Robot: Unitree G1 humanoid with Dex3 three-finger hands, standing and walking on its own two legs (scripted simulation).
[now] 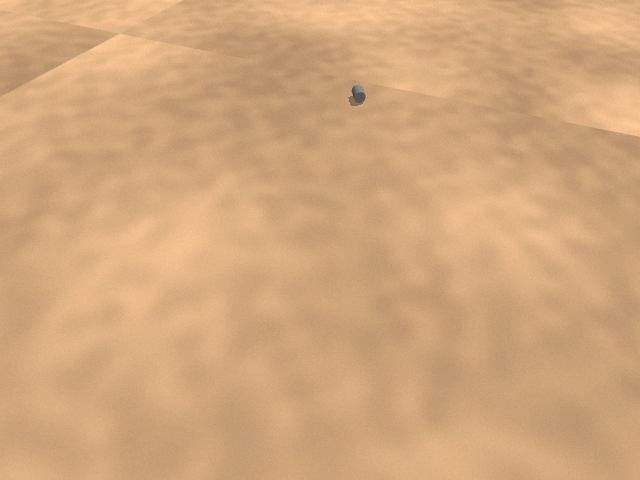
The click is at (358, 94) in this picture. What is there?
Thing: lying can
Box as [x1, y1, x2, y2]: [352, 85, 365, 102]
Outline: 355,85 352,88 352,93 354,99 357,102 360,102 364,99 365,96 361,86
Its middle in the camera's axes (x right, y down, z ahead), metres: +0.23 -0.90 +2.44
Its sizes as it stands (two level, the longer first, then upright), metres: 0.094 0.071 0.071
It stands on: the floor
